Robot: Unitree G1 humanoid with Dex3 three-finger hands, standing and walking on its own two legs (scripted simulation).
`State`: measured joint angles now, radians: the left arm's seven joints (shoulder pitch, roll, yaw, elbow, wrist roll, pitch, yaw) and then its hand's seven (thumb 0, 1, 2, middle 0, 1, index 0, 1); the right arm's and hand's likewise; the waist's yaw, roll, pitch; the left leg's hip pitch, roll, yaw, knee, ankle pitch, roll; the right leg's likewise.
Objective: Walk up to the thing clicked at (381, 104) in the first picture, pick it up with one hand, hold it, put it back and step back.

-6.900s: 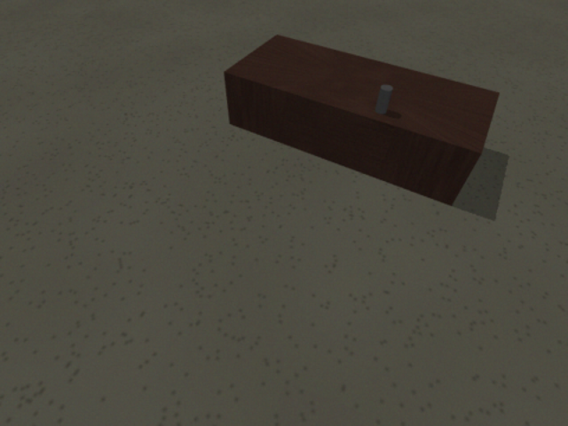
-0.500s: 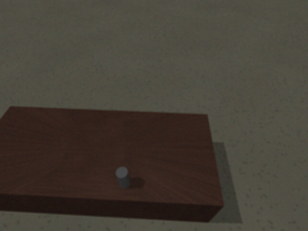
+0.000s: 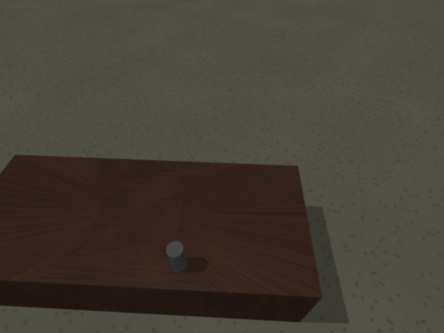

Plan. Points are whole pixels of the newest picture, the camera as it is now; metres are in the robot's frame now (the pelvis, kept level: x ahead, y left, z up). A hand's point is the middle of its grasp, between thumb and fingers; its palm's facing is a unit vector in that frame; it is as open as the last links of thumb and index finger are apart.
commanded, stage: stand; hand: left
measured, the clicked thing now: (176, 257) +0.43 +0.15 -0.39
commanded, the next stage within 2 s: go down in 0.52 s
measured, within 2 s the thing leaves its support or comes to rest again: neither
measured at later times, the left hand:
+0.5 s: hand out of the picture +0.07 +0.26 -0.15, palm faces -0.02 -0.94 -0.34, open 7.4 cm
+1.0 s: hand out of the picture +0.16 +0.26 -0.15, palm faces +0.02 -0.94 -0.33, open 14.3 cm
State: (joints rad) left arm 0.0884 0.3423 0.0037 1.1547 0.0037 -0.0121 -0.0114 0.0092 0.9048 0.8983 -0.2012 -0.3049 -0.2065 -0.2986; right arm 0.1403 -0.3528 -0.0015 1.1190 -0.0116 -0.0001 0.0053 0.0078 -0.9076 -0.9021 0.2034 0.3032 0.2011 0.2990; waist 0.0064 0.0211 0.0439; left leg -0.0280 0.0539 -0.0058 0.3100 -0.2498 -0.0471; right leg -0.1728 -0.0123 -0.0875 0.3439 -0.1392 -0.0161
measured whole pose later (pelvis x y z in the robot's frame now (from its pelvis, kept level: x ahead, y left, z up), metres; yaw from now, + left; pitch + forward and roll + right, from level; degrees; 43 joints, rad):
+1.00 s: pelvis -0.01 +0.02 -0.01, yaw -1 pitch +5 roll +0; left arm 0.04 0.31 0.13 0.81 0.03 0.21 -0.01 0.01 0.09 0.19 -0.06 -0.04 -0.07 -0.02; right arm 0.23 -0.24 -0.01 0.73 0.04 -0.07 -0.05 0.01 -0.96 -0.91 0.20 0.30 0.20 0.30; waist -0.02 0.01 0.00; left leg -0.30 0.04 0.02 0.55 -0.35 -0.02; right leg -0.42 -0.03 -0.05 0.52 -0.19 0.00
